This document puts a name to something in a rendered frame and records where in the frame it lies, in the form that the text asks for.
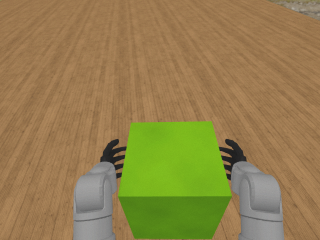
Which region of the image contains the left robot hand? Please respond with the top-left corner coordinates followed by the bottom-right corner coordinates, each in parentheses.
top-left (100, 139), bottom-right (127, 179)

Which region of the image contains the right robot forearm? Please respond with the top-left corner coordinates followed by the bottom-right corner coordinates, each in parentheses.
top-left (231, 161), bottom-right (285, 240)

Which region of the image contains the left robot forearm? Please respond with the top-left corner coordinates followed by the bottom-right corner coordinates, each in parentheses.
top-left (73, 161), bottom-right (118, 240)

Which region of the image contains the right robot hand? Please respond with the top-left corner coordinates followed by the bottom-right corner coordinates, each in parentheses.
top-left (219, 139), bottom-right (247, 180)

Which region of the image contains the carton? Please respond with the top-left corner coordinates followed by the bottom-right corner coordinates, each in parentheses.
top-left (118, 121), bottom-right (232, 239)

